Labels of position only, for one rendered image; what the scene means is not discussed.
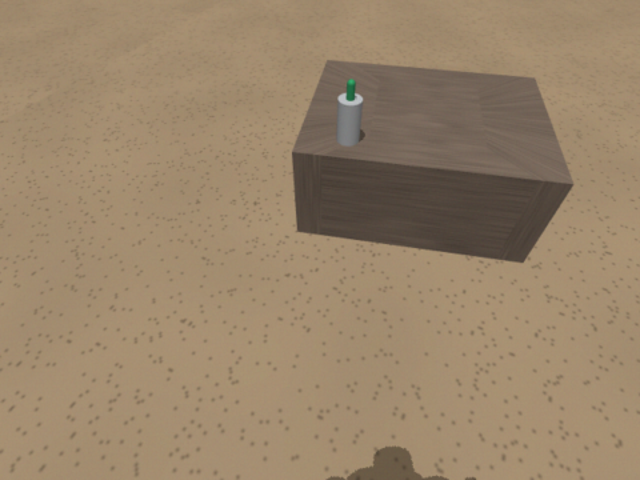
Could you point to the bottle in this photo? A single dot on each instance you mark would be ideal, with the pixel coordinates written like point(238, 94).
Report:
point(349, 112)

